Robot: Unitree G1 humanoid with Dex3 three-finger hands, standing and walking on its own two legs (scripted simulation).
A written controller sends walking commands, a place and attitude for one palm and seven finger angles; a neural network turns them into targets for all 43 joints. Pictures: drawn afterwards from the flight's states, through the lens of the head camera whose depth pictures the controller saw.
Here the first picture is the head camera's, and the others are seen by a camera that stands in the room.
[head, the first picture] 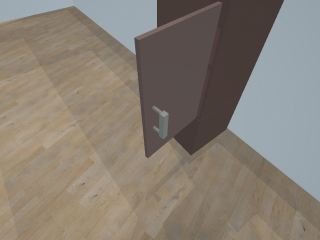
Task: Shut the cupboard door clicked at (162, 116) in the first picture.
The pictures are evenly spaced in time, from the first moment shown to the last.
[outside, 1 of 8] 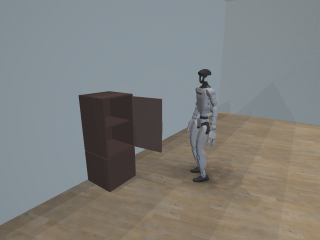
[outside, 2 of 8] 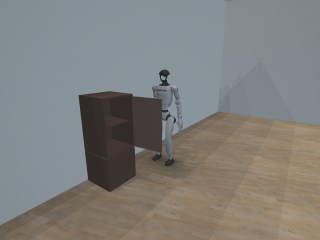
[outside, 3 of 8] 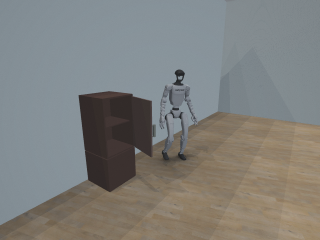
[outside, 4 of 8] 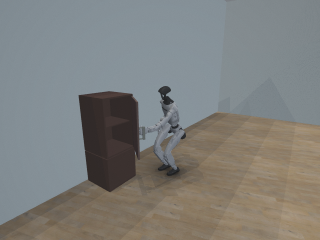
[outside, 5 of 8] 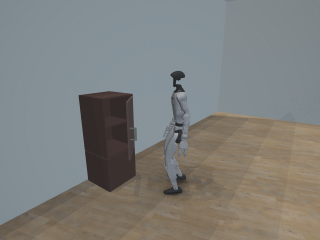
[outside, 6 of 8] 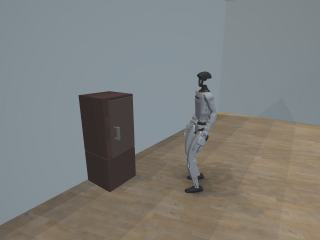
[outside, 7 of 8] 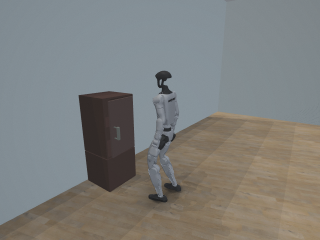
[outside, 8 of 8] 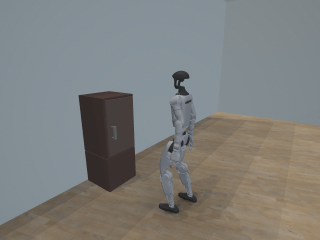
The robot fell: no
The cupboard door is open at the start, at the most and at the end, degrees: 97 97 0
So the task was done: yes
